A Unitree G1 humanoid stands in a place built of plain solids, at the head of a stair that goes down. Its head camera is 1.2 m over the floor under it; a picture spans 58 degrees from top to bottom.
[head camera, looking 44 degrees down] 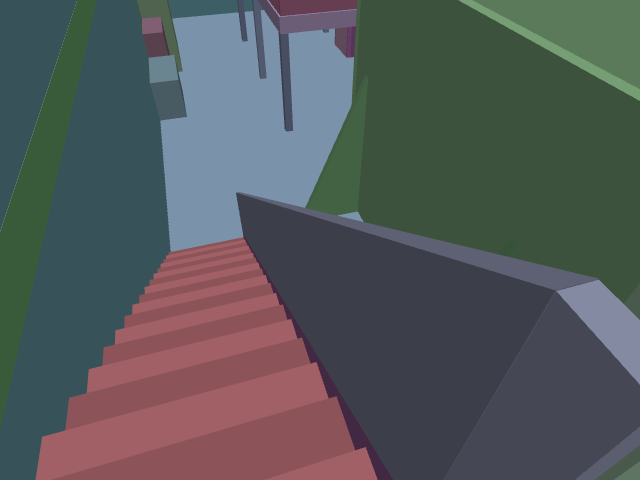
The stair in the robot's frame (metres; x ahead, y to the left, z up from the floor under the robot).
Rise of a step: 0.20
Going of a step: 0.27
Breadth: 1.16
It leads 17 degrees to the left of straight ahead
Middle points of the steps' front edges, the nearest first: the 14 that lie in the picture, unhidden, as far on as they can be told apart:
0.61 0.49 -0.39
0.87 0.57 -0.58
1.14 0.65 -0.78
1.40 0.73 -0.98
1.66 0.81 -1.17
1.92 0.89 -1.37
2.18 0.97 -1.56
2.44 1.05 -1.76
2.70 1.13 -1.96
2.96 1.20 -2.15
3.22 1.28 -2.35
3.48 1.36 -2.54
3.75 1.44 -2.74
4.01 1.52 -2.93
